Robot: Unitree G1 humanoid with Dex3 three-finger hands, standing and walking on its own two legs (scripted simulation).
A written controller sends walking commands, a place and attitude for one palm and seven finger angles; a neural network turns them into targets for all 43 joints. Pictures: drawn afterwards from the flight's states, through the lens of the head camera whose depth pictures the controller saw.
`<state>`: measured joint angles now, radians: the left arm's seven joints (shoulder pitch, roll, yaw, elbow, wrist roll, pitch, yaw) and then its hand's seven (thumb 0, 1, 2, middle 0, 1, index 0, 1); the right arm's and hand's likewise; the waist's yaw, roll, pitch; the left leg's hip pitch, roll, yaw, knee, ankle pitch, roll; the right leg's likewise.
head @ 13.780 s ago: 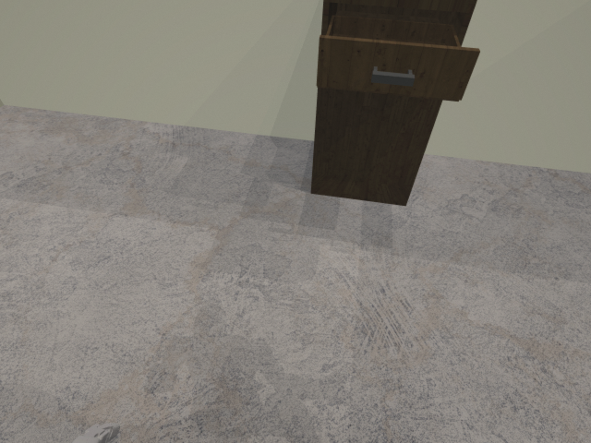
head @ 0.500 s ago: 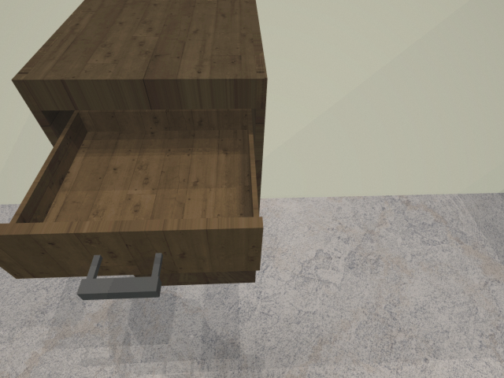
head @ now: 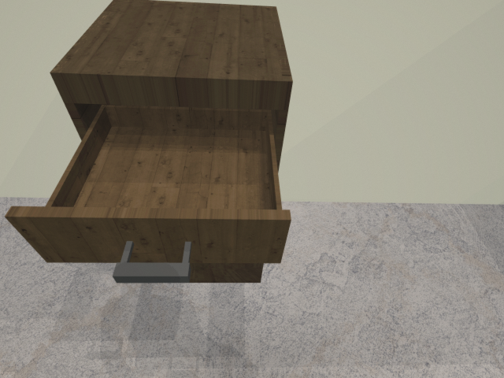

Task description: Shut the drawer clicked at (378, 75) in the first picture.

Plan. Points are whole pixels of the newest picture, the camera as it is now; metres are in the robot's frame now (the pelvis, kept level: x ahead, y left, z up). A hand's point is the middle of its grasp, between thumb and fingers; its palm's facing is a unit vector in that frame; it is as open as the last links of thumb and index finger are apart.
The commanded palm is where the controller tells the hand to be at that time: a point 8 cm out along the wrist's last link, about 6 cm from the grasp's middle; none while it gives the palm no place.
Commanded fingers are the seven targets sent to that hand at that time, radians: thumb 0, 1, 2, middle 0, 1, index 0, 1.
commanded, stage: come to a stop and stand still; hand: left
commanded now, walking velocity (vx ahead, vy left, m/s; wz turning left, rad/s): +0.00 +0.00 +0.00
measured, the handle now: (155, 260) +0.29 +0.18 +0.02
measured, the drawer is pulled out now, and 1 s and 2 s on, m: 0.30 0.30 0.28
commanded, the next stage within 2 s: look again from close up in 0.18 s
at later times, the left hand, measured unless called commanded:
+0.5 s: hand out of the picture -0.02 +0.16 -0.18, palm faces +0.02 -0.99 -0.15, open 7.4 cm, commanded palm none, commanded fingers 0.00 0.90 0.90 -0.20 -0.30 -0.20 -0.30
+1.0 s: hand out of the picture +0.11 +0.20 -0.09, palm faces +0.24 -0.94 -0.26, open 7.1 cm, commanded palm +0.09 +0.21 -0.05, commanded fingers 0.00 0.90 0.90 -0.36 -0.47 -0.36 -0.47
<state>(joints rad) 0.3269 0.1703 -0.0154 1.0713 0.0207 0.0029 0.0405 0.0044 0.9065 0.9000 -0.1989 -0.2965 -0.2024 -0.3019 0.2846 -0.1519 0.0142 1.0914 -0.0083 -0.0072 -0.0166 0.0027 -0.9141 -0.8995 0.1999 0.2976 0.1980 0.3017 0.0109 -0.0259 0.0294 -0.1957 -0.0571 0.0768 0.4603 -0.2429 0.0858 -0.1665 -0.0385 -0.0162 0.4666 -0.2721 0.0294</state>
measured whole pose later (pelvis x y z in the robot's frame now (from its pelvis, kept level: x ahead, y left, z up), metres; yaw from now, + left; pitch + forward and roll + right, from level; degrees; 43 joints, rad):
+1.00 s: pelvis +0.00 +0.00 +0.00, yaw +1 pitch +0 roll +2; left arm 0.53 0.22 0.01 0.24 -0.10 0.03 0.17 0.04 0.97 0.90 -0.23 -0.33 -0.23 -0.33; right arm 0.39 -0.19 0.02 0.91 0.04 -0.22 -0.05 0.02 -0.93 -0.90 0.20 0.30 0.20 0.30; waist 0.00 -0.04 -0.02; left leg -0.23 -0.10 0.08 0.45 -0.23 0.07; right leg -0.27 -0.05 -0.03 0.60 -0.34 -0.02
